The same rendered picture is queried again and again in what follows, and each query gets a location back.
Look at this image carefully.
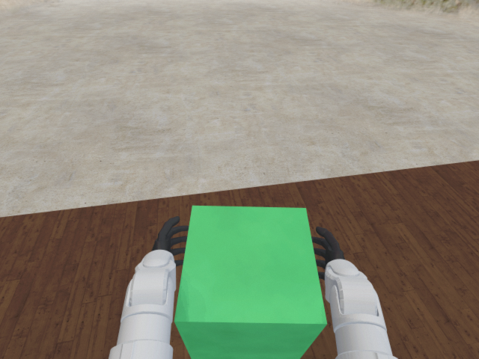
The robot left forearm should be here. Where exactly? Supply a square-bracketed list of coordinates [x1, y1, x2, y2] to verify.
[109, 250, 176, 359]

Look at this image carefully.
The robot left hand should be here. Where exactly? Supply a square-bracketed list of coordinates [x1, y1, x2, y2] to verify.
[152, 216, 189, 266]

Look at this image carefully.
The carton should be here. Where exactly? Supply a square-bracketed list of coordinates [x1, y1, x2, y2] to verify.
[174, 206, 327, 359]

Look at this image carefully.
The robot right forearm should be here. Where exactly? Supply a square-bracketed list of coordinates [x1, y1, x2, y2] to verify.
[325, 259, 398, 359]

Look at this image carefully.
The robot right hand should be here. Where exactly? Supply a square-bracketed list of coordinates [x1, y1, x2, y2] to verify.
[311, 227, 345, 280]

